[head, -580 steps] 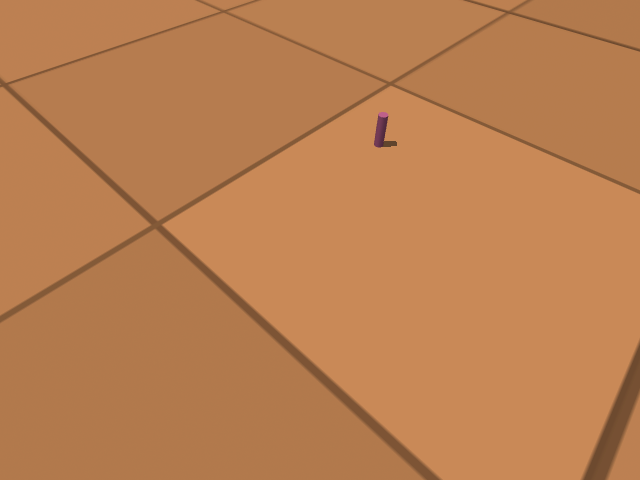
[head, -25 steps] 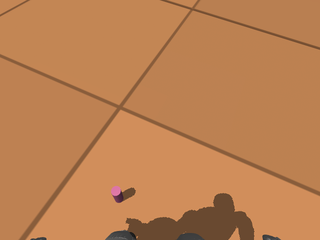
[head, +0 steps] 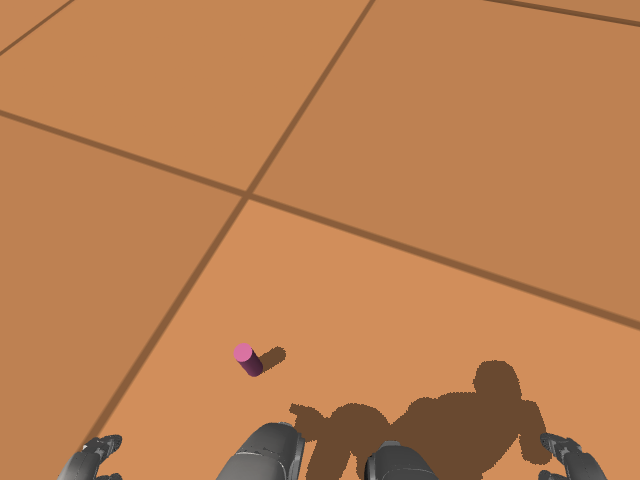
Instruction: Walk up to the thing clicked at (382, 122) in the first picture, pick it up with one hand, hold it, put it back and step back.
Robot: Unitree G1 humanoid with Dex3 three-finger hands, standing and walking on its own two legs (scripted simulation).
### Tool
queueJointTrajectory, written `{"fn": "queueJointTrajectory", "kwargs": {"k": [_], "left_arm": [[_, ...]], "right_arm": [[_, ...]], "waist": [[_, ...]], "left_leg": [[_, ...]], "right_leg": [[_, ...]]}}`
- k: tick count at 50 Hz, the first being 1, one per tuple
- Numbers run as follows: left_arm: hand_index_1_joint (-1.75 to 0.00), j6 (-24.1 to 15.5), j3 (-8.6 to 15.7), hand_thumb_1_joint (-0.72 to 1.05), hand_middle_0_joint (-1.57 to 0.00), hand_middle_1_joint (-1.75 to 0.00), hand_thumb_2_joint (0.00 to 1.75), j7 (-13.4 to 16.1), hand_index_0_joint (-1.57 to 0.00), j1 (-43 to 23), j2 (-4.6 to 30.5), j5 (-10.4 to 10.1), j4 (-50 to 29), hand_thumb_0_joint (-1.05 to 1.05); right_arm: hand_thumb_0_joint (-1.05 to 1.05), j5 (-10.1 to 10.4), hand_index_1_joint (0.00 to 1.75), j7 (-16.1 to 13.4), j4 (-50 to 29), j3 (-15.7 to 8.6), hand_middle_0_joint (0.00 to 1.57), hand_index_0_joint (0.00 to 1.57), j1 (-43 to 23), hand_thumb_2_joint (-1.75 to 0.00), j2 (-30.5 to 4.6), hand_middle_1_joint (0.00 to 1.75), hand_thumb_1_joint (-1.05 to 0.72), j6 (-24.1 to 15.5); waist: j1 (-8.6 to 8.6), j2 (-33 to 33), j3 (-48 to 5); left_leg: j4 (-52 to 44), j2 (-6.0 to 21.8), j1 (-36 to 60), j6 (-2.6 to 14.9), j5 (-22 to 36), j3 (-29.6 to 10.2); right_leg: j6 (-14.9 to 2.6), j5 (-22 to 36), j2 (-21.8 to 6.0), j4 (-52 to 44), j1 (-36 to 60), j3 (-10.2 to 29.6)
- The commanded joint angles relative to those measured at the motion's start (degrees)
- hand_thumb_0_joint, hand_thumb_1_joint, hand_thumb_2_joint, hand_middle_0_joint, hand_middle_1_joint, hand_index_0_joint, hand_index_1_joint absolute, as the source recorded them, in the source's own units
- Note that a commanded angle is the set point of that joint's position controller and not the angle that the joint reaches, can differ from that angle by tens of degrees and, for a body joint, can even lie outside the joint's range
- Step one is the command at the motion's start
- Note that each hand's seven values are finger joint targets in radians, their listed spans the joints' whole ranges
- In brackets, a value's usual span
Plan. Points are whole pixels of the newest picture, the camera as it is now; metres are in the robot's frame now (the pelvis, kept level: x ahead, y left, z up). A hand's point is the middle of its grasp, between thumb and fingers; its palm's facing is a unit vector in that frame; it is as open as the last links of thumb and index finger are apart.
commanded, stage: walk up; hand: left
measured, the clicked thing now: (249, 360) +0.40 +0.25 -0.67
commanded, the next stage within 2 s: stand in 1.22 s
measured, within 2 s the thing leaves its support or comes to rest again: neither
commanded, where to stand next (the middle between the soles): +0.08 +0.00 m, yaw +5 degrees
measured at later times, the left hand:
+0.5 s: hand out of the picture +0.07 +0.28 -0.15, palm faces +0.06 -0.90 -0.43, open 7.4 cm
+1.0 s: hand out of the picture +0.02 +0.31 -0.16, palm faces +0.08 -0.93 -0.35, open 7.4 cm
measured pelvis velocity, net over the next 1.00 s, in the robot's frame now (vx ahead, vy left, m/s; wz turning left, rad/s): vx -0.05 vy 0.02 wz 0.10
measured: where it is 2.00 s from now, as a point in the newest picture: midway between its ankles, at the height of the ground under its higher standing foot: outside the picture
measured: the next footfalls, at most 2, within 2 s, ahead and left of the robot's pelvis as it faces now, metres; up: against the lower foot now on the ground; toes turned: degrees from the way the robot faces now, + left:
left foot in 0.14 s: -0.02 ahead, +0.12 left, +0.00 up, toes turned +4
right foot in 0.46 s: +0.19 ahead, -0.12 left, +0.00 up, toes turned +2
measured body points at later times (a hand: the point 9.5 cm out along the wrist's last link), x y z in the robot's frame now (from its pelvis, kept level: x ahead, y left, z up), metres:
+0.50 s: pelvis +0.02 -0.01 -0.01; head +0.06 -0.02 +0.44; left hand +0.06 +0.32 -0.12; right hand +0.09 -0.34 -0.13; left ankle -0.06 +0.11 -0.72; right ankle +0.15 -0.12 -0.73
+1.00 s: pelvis -0.05 +0.02 +0.00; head -0.02 +0.06 +0.45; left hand +0.01 +0.36 -0.13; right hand +0.01 -0.31 -0.09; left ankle -0.06 +0.15 -0.72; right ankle -0.02 -0.14 -0.65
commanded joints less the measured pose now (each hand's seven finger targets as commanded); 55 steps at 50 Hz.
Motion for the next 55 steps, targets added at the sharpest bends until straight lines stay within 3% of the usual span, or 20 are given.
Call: {"fn": "queueJointTrajectory", "kwargs": {"k": [1,4,7,9,10,13,20,23,25,26,31,38,39,40,41,42,44,46,49,55], "left_arm": [[-0.30,-3.0,4.5,0.90,-0.20,-0.30,0.90,1.0,-0.20,2.2,12.5,0.9,-5.6,0.00],[-0.30,-3.5,6.5,0.90,-0.20,-0.30,0.90,-0.8,-0.20,7.7,17.2,1.0,-5.3,0.00],[-0.30,-2.6,5.2,0.90,-0.20,-0.30,0.90,-1.5,-0.20,4.9,16.8,0.0,-5.5,0.00],[-0.30,-3.3,4.1,0.90,-0.20,-0.30,0.90,-0.9,-0.20,0.2,11.1,-0.8,-8.0,0.00],[-0.30,-4.1,5.2,0.90,-0.20,-0.30,0.90,-0.9,-0.20,-5.0,16.5,0.1,-7.9,0.00],[-0.30,-5.5,4.6,0.90,-0.20,-0.30,0.90,-2.6,-0.20,1.6,13.1,-1.0,-4.7,0.00],[-0.30,-5.9,3.2,0.90,-0.20,-0.30,0.90,1.0,-0.20,6.1,11.5,-3.3,0.4,0.00],[-0.30,-5.8,4.4,0.90,-0.20,-0.30,0.90,3.3,-0.20,11.5,16.5,-2.7,2.9,0.00],[-0.30,-6.3,4.9,0.90,-0.20,-0.30,0.90,3.9,-0.20,11.5,20.5,-1.9,0.2,0.00],[-0.30,-6.0,5.0,0.90,-0.20,-0.30,0.90,4.2,-0.20,7.4,21.5,-2.0,-1.2,0.00],[-0.30,-4.2,4.6,0.90,-0.20,-0.30,0.90,3.9,-0.20,-1.3,17.0,-0.7,-3.7,0.00],[-0.30,0.2,4.4,0.90,-0.20,-0.30,0.90,1.6,-0.20,-3.4,14.9,0.0,-5.0,0.00],[-0.30,0.8,3.3,0.90,-0.20,-0.30,0.90,1.5,-0.20,-1.7,12.3,-0.5,-5.0,0.00],[-0.30,0.7,2.7,0.90,-0.20,-0.30,0.90,1.6,-0.20,-1.0,9.2,-1.4,-5.1,0.00],[-0.30,0.4,5.0,0.90,-0.20,-0.30,0.90,2.3,-0.20,-6.1,14.8,-1.2,-5.2,0.00],[-0.30,0.3,5.8,0.90,-0.20,-0.30,0.90,1.7,-0.20,-8.2,16.8,-0.8,-4.5,0.00],[-0.30,0.7,5.6,0.90,-0.20,-0.30,0.90,0.7,-0.20,-1.1,14.9,-1.4,-2.2,0.00],[-0.30,0.8,5.6,0.90,-0.20,-0.30,0.90,-0.4,-0.20,5.0,14.6,-1.3,-1.2,0.00],[-0.30,-1.9,5.3,0.90,-0.20,-0.30,0.90,-2.6,-0.20,1.3,15.7,-0.6,-3.1,0.00],[-0.30,-5.6,4.0,0.90,-0.20,-0.30,0.90,-3.3,-0.20,-2.2,15.5,-0.6,-3.5,0.00]], "right_arm": [[0.00,-1.1,0.30,0.0,-1.9,-2.1,0.20,0.20,6.1,-0.90,-10.5,0.30,-0.90,-3.5],[0.00,-2.5,0.30,1.8,-3.1,-2.7,0.20,0.20,5.8,-0.90,-11.6,0.30,-0.90,-5.3],[0.00,-3.9,0.30,1.8,0.8,-4.0,0.20,0.20,15.9,-0.90,-10.5,0.30,-0.90,-6.4],[0.00,-5.7,0.30,1.6,-1.8,-5.8,0.20,0.20,14.4,-0.90,-19.4,0.30,-0.90,-6.8],[0.00,-3.8,0.30,2.0,-1.3,-6.0,0.20,0.20,14.9,-0.90,-20.8,0.30,-0.90,-6.9],[0.00,-3.7,0.30,2.0,-2.8,-3.2,0.20,0.20,9.4,-0.90,-12.7,0.30,-0.90,-8.5],[0.00,-3.1,0.30,1.9,-5.4,-3.0,0.20,0.20,7.6,-0.90,-10.7,0.30,-0.90,-3.7],[0.00,-1.4,0.30,2.1,-6.5,-2.7,0.20,0.20,9.0,-0.90,-8.2,0.30,-0.90,-1.2],[0.00,-1.2,0.30,1.4,-5.4,-2.3,0.20,0.20,16.4,-0.90,-6.9,0.30,-0.90,0.3],[0.00,-1.3,0.30,0.7,-4.8,-3.6,0.20,0.20,18.2,-0.90,-9.6,0.30,-0.90,1.4],[0.00,-1.3,0.30,1.4,-2.8,-5.0,0.20,0.20,18.1,-0.90,-11.7,0.30,-0.90,1.8],[0.00,-2.8,0.30,0.7,2.9,-3.9,0.20,0.20,19.5,-0.90,-10.9,0.30,-0.90,-2.2],[0.00,-4.0,0.30,0.6,2.4,-4.4,0.20,0.20,17.4,-0.90,-12.8,0.30,-0.90,-2.5],[0.00,-5.3,0.30,0.2,0.0,-5.1,0.20,0.20,12.8,-0.90,-18.6,0.30,-0.90,-2.6],[0.00,-3.8,0.30,0.2,-2.7,-6.1,0.20,0.20,8.1,-0.90,-24.4,0.30,-0.90,-2.5],[0.00,-4.0,0.30,-0.3,-3.1,-5.7,0.20,0.20,2.0,-0.90,-22.9,0.30,-0.90,-3.4],[0.00,-4.9,0.30,-1.6,-3.0,-4.3,0.20,0.20,-0.6,-0.90,-17.5,0.30,-0.90,-5.2],[0.00,-3.9,0.30,-1.9,-0.9,-4.8,0.20,0.20,6.9,-0.90,-16.1,0.30,-0.90,-6.9],[0.00,-3.8,0.30,-0.1,-0.4,-6.3,0.20,0.20,13.9,-0.90,-17.0,0.30,-0.90,-8.1],[0.00,-4.4,0.30,1.7,-2.2,-5.4,0.20,0.20,18.0,-0.90,-16.9,0.30,-0.90,-7.6]], "waist": [[2.71,-10.6,-21.8],[4.40,-15.6,-19.4],[-3.89,-5.7,-13.2],[-4.73,8.2,-3.8],[-6.52,5.7,2.6],[-1.48,2.4,3.1],[-1.47,11.6,-6.4],[1.18,0.8,-10.6],[-0.80,-9.4,-16.3],[-1.67,-10.7,-16.5],[-2.83,-12.2,-17.1],[-1.74,-13.8,-15.1],[-1.70,-5.2,-10.9],[-0.91,10.4,-6.5],[-4.14,11.3,-2.3],[-2.26,8.3,1.8],[2.33,0.7,-1.4],[1.87,0.7,-8.0],[-4.56,10.6,-14.9],[-7.59,12.3,-5.4]], "left_leg": [[-15.7,3.4,-2.2,-1.27,1.4,2.3],[-34.8,6.0,-0.9,1.17,-6.7,2.7],[-57.2,4.6,27.4,4.64,8.8,4.2],[-62.1,25.6,31.9,10.95,-14.2,-33.1],[-66.1,30.3,17.2,16.14,-25.9,-36.2],[-59.5,19.1,21.1,12.02,3.4,-13.6],[-41.2,11.3,12.2,7.90,41.0,4.2],[-24.3,6.3,6.3,3.92,28.9,5.0],[-1.5,0.6,3.5,1.18,-5.0,-2.4],[3.7,2.8,5.8,1.11,-6.9,-4.2],[5.4,2.7,6.7,-0.46,2.8,-2.8],[-40.0,3.7,16.5,-0.16,10.2,8.2],[-43.1,6.4,18.0,1.12,7.6,-0.2],[-49.9,21.7,11.3,5.39,2.4,-23.3],[-58.2,32.2,-7.1,15.28,-0.9,-35.7],[-59.1,33.0,-13.2,18.14,0.0,-36.2],[-47.9,22.3,-1.7,11.95,16.9,-15.9],[-47.1,17.9,15.4,7.12,9.1,-10.4],[-50.4,19.9,35.0,10.50,-10.4,-16.5],[-50.6,21.9,27.1,13.77,5.4,-9.1]], "right_leg": [[-11.07,-8.3,-9.3,-14.7,24.9,12.5],[-14.06,-18.8,-16.1,-16.7,27.6,20.4],[-5.61,-17.5,-8.1,-6.7,2.3,6.7],[0.69,-16.1,4.2,16.4,-30.9,-2.6],[0.14,-12.2,-2.7,16.0,-24.7,5.1],[0.17,-3.0,-2.2,11.2,-18.1,4.6],[1.04,9.1,1.1,-5.2,8.9,-5.9],[0.08,26.3,-1.7,-12.7,19.8,-2.8],[-9.17,45.2,-23.1,-16.7,18.9,23.5],[-14.58,36.0,-26.2,-17.7,12.6,27.9],[-8.78,-3.9,-13.4,-17.6,1.9,9.1],[-6.49,-13.9,-8.5,-4.5,-2.4,5.0],[-4.33,-17.2,-4.0,4.3,-12.8,4.5],[-1.31,-17.9,3.9,18.5,-22.0,0.3],[0.10,-19.1,3.5,25.6,-12.5,8.0],[0.23,-16.1,2.9,31.5,-8.4,11.2],[-0.18,-7.3,5.9,38.4,-12.9,14.2],[-0.40,-2.0,6.0,32.9,-17.5,11.7],[1.96,-6.1,2.9,22.7,-23.2,6.4],[1.32,-14.1,1.0,2.8,-13.2,-0.1]]}}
